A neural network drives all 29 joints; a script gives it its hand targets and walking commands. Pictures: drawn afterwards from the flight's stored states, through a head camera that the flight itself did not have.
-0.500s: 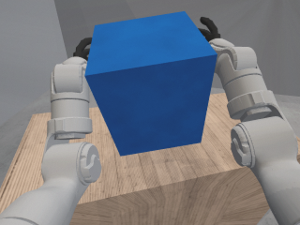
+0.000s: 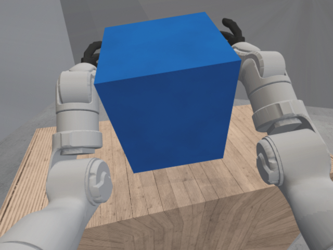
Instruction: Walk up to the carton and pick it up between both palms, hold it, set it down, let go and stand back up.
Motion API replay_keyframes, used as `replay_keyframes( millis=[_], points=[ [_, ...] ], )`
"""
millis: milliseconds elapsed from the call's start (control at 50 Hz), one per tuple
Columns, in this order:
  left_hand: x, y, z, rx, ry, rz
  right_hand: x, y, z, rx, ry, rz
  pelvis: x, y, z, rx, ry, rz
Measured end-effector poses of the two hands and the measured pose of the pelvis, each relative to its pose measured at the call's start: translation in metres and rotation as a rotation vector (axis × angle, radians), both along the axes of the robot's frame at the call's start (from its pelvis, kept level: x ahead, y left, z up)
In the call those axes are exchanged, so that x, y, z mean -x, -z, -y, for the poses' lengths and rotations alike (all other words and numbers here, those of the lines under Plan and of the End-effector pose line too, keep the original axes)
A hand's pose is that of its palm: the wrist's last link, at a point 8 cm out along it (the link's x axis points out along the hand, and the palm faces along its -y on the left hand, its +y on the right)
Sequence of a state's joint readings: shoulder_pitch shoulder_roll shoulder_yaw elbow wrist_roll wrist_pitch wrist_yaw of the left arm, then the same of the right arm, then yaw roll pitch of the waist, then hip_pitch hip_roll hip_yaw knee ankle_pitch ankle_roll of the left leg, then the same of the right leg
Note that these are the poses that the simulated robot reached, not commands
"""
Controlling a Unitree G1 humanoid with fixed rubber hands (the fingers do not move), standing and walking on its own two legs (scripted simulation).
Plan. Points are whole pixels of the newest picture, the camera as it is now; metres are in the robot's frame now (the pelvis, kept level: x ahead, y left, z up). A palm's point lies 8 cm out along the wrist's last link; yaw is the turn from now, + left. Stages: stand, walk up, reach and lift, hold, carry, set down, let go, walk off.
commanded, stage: hold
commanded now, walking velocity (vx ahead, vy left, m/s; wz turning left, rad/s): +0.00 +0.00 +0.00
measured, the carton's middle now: (167, 96) +0.34 +0.00 +0.28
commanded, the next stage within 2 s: none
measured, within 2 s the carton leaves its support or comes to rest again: neither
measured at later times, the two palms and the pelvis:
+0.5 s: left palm (93, 76) +0.37 +0.16 +0.31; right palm (232, 57) +0.38 -0.14 +0.35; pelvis +0.01 +0.00 +0.00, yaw +0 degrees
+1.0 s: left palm (92, 75) +0.37 +0.16 +0.31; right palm (231, 56) +0.37 -0.14 +0.36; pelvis +0.00 +0.00 +0.00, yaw +0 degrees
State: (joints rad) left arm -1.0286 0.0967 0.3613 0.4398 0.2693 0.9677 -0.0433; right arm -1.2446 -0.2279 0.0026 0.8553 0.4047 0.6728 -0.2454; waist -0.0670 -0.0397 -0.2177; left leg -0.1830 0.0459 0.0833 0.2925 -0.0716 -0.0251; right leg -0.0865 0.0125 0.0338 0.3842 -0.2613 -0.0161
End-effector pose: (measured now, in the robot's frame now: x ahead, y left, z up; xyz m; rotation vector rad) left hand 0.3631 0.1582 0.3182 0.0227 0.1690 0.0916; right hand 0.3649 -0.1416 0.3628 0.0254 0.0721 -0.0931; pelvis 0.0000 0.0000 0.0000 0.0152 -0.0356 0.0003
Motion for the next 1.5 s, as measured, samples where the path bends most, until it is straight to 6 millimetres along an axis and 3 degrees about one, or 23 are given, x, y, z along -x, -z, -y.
replay_keyframes(
  millis=[380,860,1220,1500],
  points=[
    [-0.015,0.007,0.003,-0.004,-0.001,-0.03,-0.016,0.009,0.003,0.001,0.001,-0.033,-0.006,0.0,0.002,-0.002,0.0,-0.026],
    [0.0,0.004,-0.001,0.005,-0.002,-0.016,0.0,0.005,-0.001,0.008,0.003,-0.027,0.001,0.0,-0.001,0.001,0.0,-0.003],
    [-0.018,0.011,0.003,0.0,-0.004,-0.039,-0.018,0.014,0.003,0.005,0.003,-0.052,-0.006,0.0,0.002,-0.002,0.0,-0.026],
    [-0.004,0.004,0.0,0.008,-0.004,-0.014,-0.003,0.005,0.0,0.015,0.004,-0.03,-0.001,0.0,0.0,0.001,0.0,-0.005]
  ],
)
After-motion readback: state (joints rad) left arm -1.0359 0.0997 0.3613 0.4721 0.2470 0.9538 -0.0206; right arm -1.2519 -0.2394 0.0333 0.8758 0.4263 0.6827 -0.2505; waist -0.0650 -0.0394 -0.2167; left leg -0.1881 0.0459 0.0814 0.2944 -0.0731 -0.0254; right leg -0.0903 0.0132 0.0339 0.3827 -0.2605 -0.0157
